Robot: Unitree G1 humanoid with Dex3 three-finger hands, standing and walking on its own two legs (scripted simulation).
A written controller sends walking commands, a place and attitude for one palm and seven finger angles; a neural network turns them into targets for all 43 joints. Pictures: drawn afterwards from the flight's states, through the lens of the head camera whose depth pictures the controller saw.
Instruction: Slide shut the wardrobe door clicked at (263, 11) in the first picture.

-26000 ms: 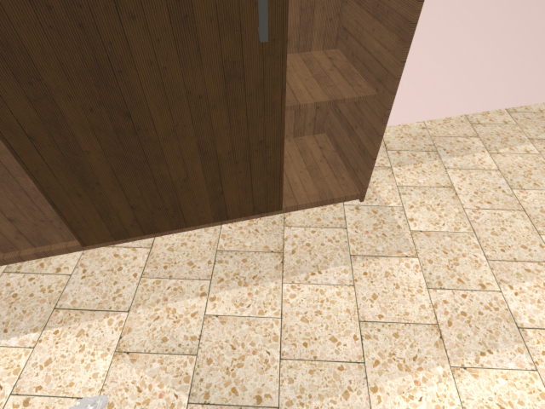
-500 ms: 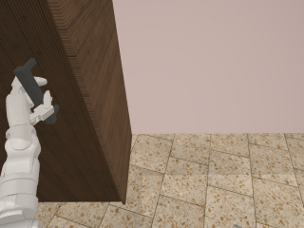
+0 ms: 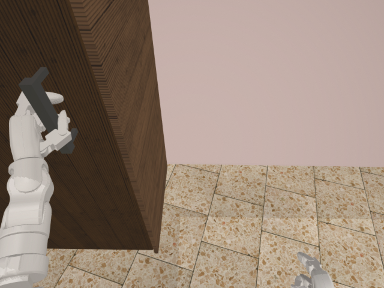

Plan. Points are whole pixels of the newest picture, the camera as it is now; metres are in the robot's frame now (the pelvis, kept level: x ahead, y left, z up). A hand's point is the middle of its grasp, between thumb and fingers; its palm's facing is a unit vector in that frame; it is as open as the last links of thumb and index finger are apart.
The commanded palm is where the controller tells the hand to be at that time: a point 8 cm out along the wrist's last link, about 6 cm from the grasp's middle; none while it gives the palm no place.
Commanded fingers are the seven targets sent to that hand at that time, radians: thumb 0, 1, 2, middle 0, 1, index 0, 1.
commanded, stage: stop walking and hold the door there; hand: left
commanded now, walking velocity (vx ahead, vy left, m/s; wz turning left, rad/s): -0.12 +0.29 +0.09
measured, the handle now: (55, 113) +0.39 +0.30 +0.18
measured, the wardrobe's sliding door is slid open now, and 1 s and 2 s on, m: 0.00 0.00 0.00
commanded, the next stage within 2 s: loosen the grip on the handle in 1.50 s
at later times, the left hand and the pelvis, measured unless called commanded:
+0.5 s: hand (62, 134) +0.35 +0.27 +0.16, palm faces +0.25 -0.96 -0.15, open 5.9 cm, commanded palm +0.31 +0.31 +0.15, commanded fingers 0.00 0.90 0.90 -0.45 -1.40 -0.45 -1.40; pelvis -0.05 +0.08 -0.01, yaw -2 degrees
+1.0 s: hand (60, 133) +0.35 +0.28 +0.16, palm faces +0.21 -0.97 -0.14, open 5.8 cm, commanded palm +0.32 +0.31 +0.15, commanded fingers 0.00 0.90 0.90 -0.45 -1.40 -0.45 -1.40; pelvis -0.04 +0.09 +0.01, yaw -6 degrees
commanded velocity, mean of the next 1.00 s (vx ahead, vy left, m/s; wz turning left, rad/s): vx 0.04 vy -0.01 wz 0.01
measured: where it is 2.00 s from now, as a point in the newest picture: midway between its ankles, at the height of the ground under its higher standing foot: outside the picture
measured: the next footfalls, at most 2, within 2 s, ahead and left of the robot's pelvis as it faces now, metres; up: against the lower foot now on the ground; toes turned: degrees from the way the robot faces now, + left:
right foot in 0.46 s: +0.01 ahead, -0.05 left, +0.00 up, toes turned -6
left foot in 0.58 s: +0.04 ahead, +0.18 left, +0.00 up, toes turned -3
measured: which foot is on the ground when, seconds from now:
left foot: down 0.00-0.46, up 0.48-0.56, down 0.58-1.00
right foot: down 0.00-0.20, up 0.22-0.44, down 0.46-0.58, up 0.60-1.00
